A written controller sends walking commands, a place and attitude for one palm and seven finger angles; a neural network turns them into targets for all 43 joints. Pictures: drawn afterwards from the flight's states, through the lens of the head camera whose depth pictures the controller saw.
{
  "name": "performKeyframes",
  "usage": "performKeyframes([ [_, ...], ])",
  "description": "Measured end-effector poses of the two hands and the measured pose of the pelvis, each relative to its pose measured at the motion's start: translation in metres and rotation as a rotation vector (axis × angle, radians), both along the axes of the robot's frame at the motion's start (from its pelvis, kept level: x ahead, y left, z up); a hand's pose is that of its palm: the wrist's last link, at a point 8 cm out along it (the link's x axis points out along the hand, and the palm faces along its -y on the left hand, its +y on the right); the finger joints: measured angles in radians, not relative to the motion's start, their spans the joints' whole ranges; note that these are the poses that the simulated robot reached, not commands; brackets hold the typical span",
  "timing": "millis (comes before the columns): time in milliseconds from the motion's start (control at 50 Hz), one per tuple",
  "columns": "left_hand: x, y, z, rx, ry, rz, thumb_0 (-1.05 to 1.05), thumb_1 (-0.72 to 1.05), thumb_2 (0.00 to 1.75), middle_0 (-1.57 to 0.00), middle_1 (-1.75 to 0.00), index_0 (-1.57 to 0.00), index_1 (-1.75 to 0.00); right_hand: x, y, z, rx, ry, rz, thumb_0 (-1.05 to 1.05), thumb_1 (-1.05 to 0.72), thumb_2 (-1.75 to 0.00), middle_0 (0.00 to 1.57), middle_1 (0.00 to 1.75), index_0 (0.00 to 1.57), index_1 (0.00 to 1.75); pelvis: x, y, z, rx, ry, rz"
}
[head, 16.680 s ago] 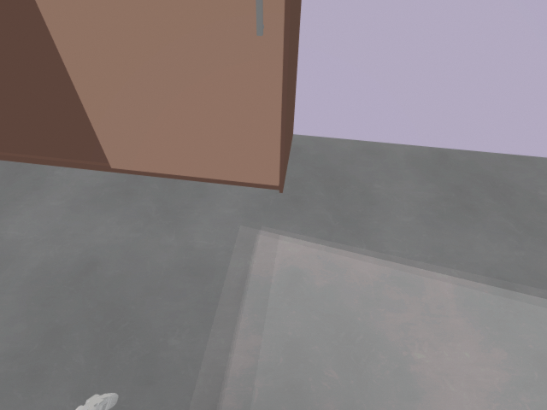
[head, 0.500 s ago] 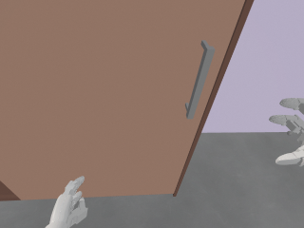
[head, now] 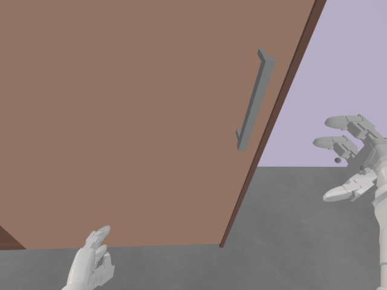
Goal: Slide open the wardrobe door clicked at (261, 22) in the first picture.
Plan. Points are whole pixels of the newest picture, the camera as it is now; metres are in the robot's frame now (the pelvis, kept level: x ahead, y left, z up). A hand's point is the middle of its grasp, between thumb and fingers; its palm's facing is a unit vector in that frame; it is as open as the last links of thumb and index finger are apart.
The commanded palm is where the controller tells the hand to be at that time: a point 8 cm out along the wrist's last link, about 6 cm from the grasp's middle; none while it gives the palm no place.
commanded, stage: move the hooked fingers beside the handle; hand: right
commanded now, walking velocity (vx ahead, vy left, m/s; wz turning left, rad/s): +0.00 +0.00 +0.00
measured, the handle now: (250, 104) +0.48 -0.11 +0.17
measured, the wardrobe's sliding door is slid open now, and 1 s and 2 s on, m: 0.00 0.00 0.00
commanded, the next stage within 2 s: none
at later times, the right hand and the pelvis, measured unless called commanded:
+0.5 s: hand (317, 147) +0.34 -0.21 +0.18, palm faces -0.04 +1.00 -0.05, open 14.0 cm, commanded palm +0.31 -0.26 +0.19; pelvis +0.00 +0.00 +0.00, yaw +0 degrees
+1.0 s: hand (292, 126) +0.39 -0.18 +0.19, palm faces -0.05 +1.00 -0.01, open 14.0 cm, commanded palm +0.37 -0.24 +0.18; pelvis +0.00 +0.01 +0.00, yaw +1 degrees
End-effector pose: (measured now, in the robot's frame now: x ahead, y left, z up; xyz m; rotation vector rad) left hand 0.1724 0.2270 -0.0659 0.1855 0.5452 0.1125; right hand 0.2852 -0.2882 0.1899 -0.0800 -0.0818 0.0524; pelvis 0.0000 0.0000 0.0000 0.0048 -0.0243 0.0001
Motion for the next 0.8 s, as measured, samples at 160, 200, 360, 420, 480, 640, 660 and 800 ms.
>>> performKeyframes([
  [160,-0.003,-0.001,0.001,-0.021,0.005,0.024,0.01,0.90,0.90,-0.20,-0.30,-0.21,-0.30,0.013,-0.008,-0.004,0.020,0.045,-0.064,-0.01,0.50,-0.30,0.30,1.20,0.30,1.20,0.004,-0.001,0.000,-0.003,0.009,0.016],
  [200,-0.003,0.000,0.000,-0.016,0.012,0.026,0.01,0.90,0.90,-0.20,-0.30,-0.21,-0.30,0.012,-0.011,-0.006,0.017,0.059,-0.075,-0.01,0.50,-0.30,0.30,1.20,0.30,1.20,0.004,-0.001,0.000,-0.002,0.010,0.016],
  [360,-0.001,0.002,-0.002,0.015,0.034,0.021,0.01,0.90,0.90,-0.20,-0.30,-0.21,-0.30,0.013,0.003,-0.004,0.032,0.007,-0.036,-0.01,0.50,-0.30,0.30,1.20,0.30,1.20,0.003,-0.003,0.000,0.001,0.003,-0.001],
  [420,-0.001,0.001,-0.002,0.013,0.035,0.025,0.01,0.90,0.90,-0.20,-0.30,-0.21,-0.30,0.022,0.011,-0.005,0.035,0.022,-0.024,-0.01,0.50,-0.30,0.30,1.20,0.30,1.20,0.001,-0.004,0.000,-0.001,0.004,-0.002],
  [480,-0.003,0.000,-0.002,0.004,0.036,0.033,0.01,0.90,0.90,-0.20,-0.30,-0.21,-0.30,0.032,0.018,-0.007,0.031,0.050,-0.018,-0.01,0.50,-0.30,0.30,1.20,0.30,1.20,0.000,-0.004,0.000,-0.003,0.006,0.000],
  [640,-0.013,0.002,-0.006,-0.012,0.064,0.051,0.01,0.90,0.90,-0.20,-0.30,-0.21,-0.30,0.049,0.031,0.000,0.051,0.022,-0.019,-0.01,0.50,-0.30,0.30,1.20,0.30,1.20,0.001,-0.001,0.001,-0.007,0.013,0.013],
  [660,-0.015,0.003,-0.007,-0.013,0.071,0.054,0.01,0.90,0.90,-0.20,-0.30,-0.21,-0.30,0.051,0.030,0.000,0.054,0.025,-0.022,-0.01,0.50,-0.30,0.30,1.20,0.30,1.20,0.001,0.000,0.001,-0.007,0.013,0.014],
  [800,-0.030,0.016,-0.014,0.006,0.131,0.082,0.01,0.90,0.90,-0.20,-0.30,-0.21,-0.30,0.061,0.029,-0.014,0.038,0.105,-0.044,-0.01,0.50,-0.30,0.30,1.20,0.30,1.20,-0.001,0.002,0.001,-0.005,0.019,0.009],
])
